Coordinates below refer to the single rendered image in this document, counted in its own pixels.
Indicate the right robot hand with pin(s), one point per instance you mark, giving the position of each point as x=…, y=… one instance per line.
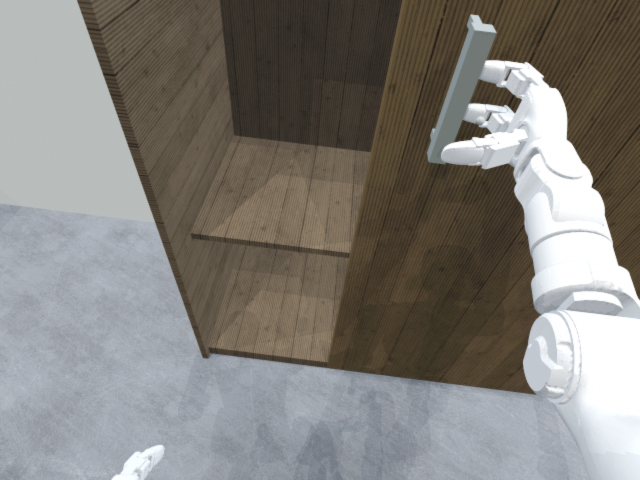
x=541, y=113

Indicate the wardrobe door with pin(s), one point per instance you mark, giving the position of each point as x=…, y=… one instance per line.
x=438, y=281

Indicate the right robot upper arm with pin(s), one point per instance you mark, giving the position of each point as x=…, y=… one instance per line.
x=588, y=366

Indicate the handle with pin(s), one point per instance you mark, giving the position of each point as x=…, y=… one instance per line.
x=473, y=56

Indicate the right robot forearm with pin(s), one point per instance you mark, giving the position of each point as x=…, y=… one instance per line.
x=574, y=261

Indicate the left robot hand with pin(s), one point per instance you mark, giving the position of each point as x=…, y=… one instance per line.
x=139, y=464

